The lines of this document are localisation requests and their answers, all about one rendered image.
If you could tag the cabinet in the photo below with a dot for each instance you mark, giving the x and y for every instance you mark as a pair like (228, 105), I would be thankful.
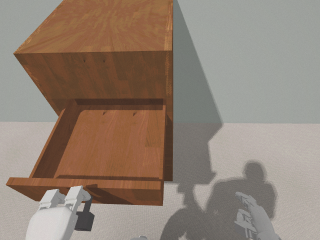
(105, 49)

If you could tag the drawer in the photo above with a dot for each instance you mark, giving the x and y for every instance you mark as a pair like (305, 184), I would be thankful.
(113, 147)

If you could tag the handle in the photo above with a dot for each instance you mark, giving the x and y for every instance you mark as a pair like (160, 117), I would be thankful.
(85, 218)

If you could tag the right robot hand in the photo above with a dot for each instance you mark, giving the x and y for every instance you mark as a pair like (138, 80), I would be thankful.
(256, 221)

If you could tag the left robot hand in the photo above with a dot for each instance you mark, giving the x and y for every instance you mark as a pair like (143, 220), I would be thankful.
(56, 223)

